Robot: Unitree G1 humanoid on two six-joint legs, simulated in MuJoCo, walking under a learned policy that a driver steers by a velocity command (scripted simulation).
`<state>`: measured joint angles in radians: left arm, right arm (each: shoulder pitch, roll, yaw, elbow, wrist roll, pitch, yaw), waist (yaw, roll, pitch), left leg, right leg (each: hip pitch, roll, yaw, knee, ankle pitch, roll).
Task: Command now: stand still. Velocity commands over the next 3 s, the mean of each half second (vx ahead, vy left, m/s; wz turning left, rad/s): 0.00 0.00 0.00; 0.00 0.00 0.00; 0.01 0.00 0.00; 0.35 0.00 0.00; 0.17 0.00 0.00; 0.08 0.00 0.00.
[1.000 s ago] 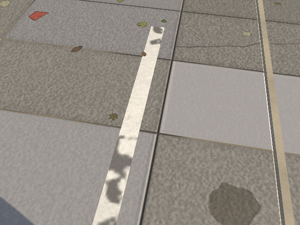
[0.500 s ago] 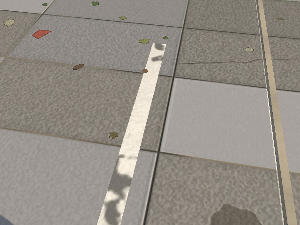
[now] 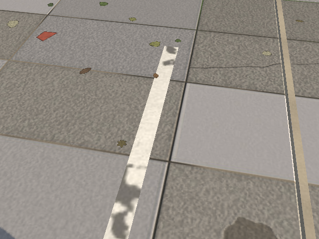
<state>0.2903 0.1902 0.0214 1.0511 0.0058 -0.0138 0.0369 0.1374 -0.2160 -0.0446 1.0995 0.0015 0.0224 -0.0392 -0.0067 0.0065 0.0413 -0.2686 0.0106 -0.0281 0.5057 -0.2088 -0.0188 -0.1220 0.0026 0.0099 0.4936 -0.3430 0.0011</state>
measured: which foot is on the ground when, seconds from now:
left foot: down 0.00-1.00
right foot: down 0.00-1.00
